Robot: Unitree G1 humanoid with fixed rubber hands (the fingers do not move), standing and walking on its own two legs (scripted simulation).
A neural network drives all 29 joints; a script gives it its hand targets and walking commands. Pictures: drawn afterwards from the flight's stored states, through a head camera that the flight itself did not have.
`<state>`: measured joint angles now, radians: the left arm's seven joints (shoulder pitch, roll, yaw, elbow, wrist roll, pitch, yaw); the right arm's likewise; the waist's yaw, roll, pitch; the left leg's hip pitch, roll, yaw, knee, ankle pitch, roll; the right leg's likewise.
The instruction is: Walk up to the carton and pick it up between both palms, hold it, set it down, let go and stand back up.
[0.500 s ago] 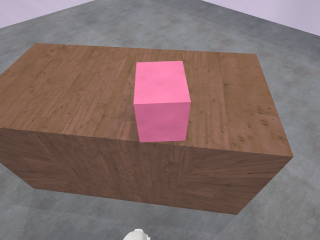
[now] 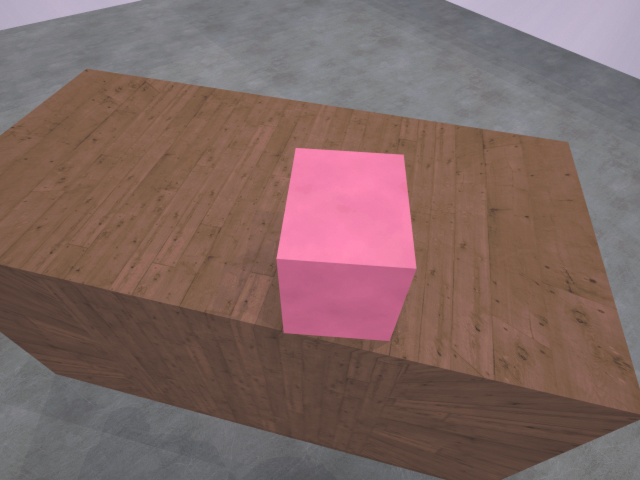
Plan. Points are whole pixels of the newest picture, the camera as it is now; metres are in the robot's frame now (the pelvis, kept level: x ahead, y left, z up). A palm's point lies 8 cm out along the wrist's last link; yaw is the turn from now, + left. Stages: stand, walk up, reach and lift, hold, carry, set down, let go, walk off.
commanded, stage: walk up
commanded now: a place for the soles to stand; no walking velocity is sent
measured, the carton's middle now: (342, 245) +0.45 -0.03 +0.01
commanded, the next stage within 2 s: none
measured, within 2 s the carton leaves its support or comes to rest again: neither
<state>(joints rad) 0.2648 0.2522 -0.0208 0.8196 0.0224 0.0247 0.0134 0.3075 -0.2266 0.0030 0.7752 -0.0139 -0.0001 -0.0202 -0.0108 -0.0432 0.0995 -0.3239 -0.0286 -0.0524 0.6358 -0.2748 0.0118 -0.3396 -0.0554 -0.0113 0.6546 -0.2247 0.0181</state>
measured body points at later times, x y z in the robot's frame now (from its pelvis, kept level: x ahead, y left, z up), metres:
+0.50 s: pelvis -0.02 -0.02 +0.01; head +0.00 +0.00 +0.46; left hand +0.04 +0.24 -0.14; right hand +0.05 -0.27 -0.12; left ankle +0.02 +0.11 -0.72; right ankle +0.04 -0.15 -0.72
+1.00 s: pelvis -0.04 +0.00 +0.00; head -0.01 +0.02 +0.45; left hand +0.05 +0.29 -0.13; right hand +0.04 -0.28 -0.12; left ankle +0.02 +0.11 -0.72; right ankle -0.02 -0.13 -0.69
